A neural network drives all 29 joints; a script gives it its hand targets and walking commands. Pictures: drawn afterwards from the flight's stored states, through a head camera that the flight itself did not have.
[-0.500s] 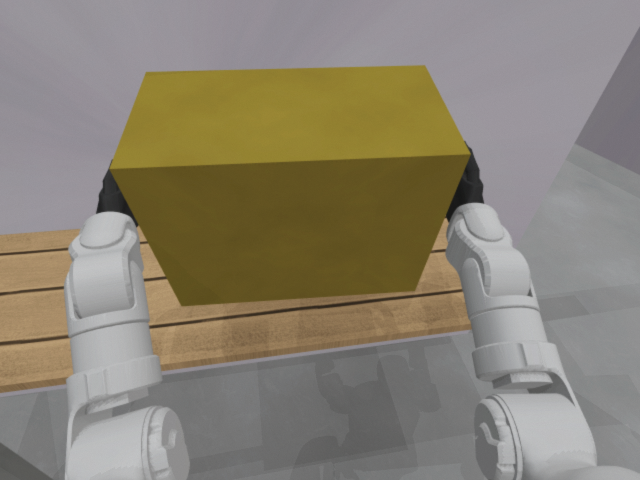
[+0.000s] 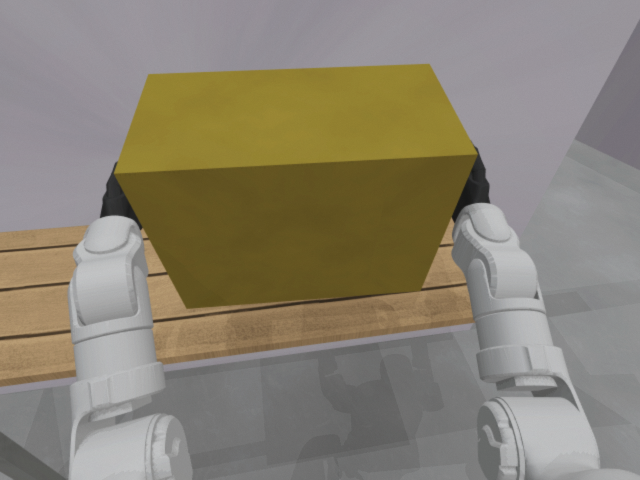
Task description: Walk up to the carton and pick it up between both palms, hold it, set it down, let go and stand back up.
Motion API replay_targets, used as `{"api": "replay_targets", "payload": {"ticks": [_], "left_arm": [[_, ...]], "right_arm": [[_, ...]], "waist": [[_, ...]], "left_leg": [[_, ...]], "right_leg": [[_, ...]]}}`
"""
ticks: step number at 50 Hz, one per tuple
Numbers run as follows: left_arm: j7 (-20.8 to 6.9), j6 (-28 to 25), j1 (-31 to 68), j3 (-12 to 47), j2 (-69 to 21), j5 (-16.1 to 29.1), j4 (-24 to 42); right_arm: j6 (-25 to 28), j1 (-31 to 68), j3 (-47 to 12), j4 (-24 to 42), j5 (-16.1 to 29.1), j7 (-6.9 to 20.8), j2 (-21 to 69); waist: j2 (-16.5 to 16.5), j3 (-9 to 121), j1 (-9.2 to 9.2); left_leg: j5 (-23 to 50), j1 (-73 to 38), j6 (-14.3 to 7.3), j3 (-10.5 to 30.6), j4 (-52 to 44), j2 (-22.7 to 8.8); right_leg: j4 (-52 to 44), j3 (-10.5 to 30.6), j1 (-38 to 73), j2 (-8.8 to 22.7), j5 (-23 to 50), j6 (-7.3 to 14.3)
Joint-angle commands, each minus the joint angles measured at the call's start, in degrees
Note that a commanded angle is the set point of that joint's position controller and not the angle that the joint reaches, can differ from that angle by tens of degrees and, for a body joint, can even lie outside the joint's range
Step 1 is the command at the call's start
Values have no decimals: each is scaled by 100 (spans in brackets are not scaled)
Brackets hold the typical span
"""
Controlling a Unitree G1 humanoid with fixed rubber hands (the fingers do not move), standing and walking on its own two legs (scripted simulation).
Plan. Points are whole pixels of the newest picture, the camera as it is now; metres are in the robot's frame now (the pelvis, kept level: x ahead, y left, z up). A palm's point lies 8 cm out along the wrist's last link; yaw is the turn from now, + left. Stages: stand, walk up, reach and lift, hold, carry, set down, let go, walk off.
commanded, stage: hold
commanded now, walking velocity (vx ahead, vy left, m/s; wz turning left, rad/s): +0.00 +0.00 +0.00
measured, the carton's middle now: (299, 194) +0.39 +0.00 +0.18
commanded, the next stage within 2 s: none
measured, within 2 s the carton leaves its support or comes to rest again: neither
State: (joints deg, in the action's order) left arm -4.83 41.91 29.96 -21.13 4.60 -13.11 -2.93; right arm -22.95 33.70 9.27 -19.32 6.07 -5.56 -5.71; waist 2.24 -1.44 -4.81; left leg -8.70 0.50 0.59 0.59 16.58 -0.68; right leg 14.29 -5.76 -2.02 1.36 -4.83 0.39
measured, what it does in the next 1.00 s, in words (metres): stands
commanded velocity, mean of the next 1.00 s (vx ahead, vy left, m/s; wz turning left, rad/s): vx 0.00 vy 0.00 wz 0.00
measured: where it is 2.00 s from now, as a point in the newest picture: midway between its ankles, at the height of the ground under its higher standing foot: outside the picture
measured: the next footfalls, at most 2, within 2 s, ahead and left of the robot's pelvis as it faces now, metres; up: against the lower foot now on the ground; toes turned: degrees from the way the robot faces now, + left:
none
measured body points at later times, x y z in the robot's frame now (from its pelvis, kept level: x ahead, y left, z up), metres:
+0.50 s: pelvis +0.01 +0.00 +0.00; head -0.03 +0.02 +0.45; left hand +0.38 +0.21 +0.18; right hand +0.38 -0.20 +0.19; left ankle +0.02 +0.12 -0.75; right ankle +0.04 -0.11 -0.75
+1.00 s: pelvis +0.00 +0.00 +0.00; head -0.03 +0.02 +0.45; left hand +0.37 +0.21 +0.18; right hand +0.37 -0.19 +0.19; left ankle +0.02 +0.12 -0.75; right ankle +0.04 -0.11 -0.75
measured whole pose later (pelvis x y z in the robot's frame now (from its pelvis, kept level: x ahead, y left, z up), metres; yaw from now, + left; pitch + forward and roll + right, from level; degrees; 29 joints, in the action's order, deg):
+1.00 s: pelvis +0.00 +0.00 +0.00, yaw +1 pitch -8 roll +0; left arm -5.7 42.5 29.5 -21.2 5.0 -13.8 -1.9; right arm -22.8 33.4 9.0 -18.7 6.2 -6.0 -5.0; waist 2.5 -2.1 -5.4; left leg -8.9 -0.1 0.5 1.1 16.4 -0.5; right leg 13.7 -6.2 -1.0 1.5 -5.0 0.2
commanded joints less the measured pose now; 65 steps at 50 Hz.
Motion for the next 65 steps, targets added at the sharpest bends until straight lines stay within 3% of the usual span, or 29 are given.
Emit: {"api": "replay_targets", "payload": {"ticks": [1,4,7,10,13,14,15,16,18,20,26,28,31,34,38,41,42,45,48,50,53,59,60,63,65], "left_arm": [[-922,-503,4287,2446,-1972,1103,859],[-1032,-472,4257,2092,-1856,883,355],[-1120,-478,4305,2039,-1817,833,288],[-1125,-548,4489,2205,-1979,953,443],[-1119,-599,4432,2118,-1947,866,391],[-1110,-617,4481,2211,-1949,916,453],[-1100,-642,4493,2309,-1989,929,534],[-1091,-647,4467,2269,-1949,913,499],[-1046,-674,4332,2492,-2052,989,824],[-992,-701,4293,2587,-2103,1075,969],[-923,-622,3895,2530,-2020,1057,1075],[-967,-530,3767,2447,-2001,971,1021],[-993,-446,3462,2418,-1897,954,1203],[-1000,-446,3630,2467,-1863,1000,1395],[-983,-452,3701,2573,-1863,1007,1475],[-980,-452,3682,2653,-1906,1098,1621],[-977,-473,3919,2648,-1775,1056,1618],[-968,-479,4012,2565,-1862,1039,1289],[-969,-496,4036,2649,-1914,1116,1151],[-979,-514,4122,2552,-1987,1091,1049],[-988,-523,4130,2432,-1922,1071,991],[-1007,-583,4155,2296,-1971,1004,719],[-1005,-590,4190,2194,-1860,943,570],[-1003,-552,4217,2189,-1923,944,648],[-1014,-540,4254,2261,-1894,910,639]], "right_arm": [[387,3958,-2010,1263,448,1104,2348],[358,4022,-1896,908,335,1097,2342],[389,4069,-1846,784,365,1038,2343],[449,4123,-1866,821,416,1011,2398],[481,4162,-1923,897,416,999,2404],[501,4125,-1955,961,453,999,2417],[494,4073,-1936,920,399,998,2392],[511,4072,-1943,982,411,1017,2385],[543,3878,-2044,1160,493,997,2396],[592,4091,-2199,1539,593,1008,2391],[522,3766,-2355,1562,721,1031,2182],[457,3684,-2332,1535,720,1014,2115],[406,3548,-2405,1783,820,918,2054],[339,3536,-2471,1865,898,883,2147],[298,3445,-2426,1835,861,907,2171],[310,3474,-2447,2067,864,917,2068],[281,3457,-2339,1804,807,944,2076],[298,3494,-2107,1496,615,1006,2041],[402,3739,-2061,1659,545,1019,2099],[378,3751,-1994,1378,451,1062,2115],[417,3892,-2119,1450,500,1077,2192],[524,4098,-2118,1432,453,1088,2286],[490,4050,-2083,1154,447,1082,2251],[502,4080,-2112,1140,495,1093,2326],[493,4080,-2083,1147,520,1053,2292]], "waist": [[-205,2328,-7],[-156,2063,58],[-206,2123,-14],[-324,2300,-121],[-305,2328,-51],[-223,2445,-116],[-373,2391,-189],[-369,2415,-113],[-520,2694,-240],[-416,2945,-149],[-350,2614,-84],[-222,2423,-59],[-296,2418,-66],[-210,2415,-68],[-435,2389,-100],[-434,2617,-159],[-473,2425,-142],[-563,2090,-169],[-533,2399,-231],[-461,2270,-159],[-247,2473,-42],[-133,2621,36],[-129,2422,81],[-121,2400,43],[-284,2316,-13]], "left_leg": [[191,855,-17,-249,-528,348],[-143,998,-84,-313,-594,375],[-177,1047,-89,-349,-616,422],[322,841,3,-297,-472,396],[483,847,-3,-289,-454,428],[477,733,33,-269,-432,420],[543,679,61,-261,-401,417],[547,719,48,-267,-393,400],[1184,380,123,-223,-240,371],[1418,329,154,-162,-178,352],[1801,130,179,-154,-104,318],[1802,242,152,-175,-138,340],[2073,138,189,-199,-39,381],[1784,235,147,-226,-136,402],[1582,295,163,-218,-178,380],[1849,93,207,-169,-100,357],[1518,192,191,-201,-139,367],[1051,411,184,-209,-318,333],[975,422,164,-211,-326,322],[769,470,147,-216,-364,312],[1023,547,82,-230,-317,351],[655,635,-20,-276,-388,340],[521,738,-40,-290,-426,349],[607,635,-18,-307,-409,380],[760,655,3,-301,-362,367]], "right_leg": [[104,136,1692,-264,151,-85],[55,172,1786,-171,-30,-153],[35,181,1935,-162,8,-181],[85,104,1859,-225,260,-154],[113,142,1952,-236,393,-173],[115,67,1952,-276,404,-205],[105,106,1841,-246,426,-162],[100,90,1854,-268,426,-162],[152,47,1831,-319,828,-128],[214,-3,1849,-380,865,-130],[130,30,1636,-419,940,-80],[105,61,1699,-401,1050,-81],[174,95,1922,-371,1449,-113],[152,107,1943,-354,1417,-114],[135,104,1823,-351,1179,-102],[207,102,1780,-337,1366,-83],[126,73,1644,-341,1024,-66],[104,49,1465,-322,587,-38],[132,37,1618,-321,552,-50],[103,21,1553,-340,308,-32],[134,28,1724,-344,591,-80],[125,61,1827,-301,445,-118],[109,53,1776,-282,276,-122],[145,71,1810,-288,491,-131],[109,116,1831,-282,543,-119]]}}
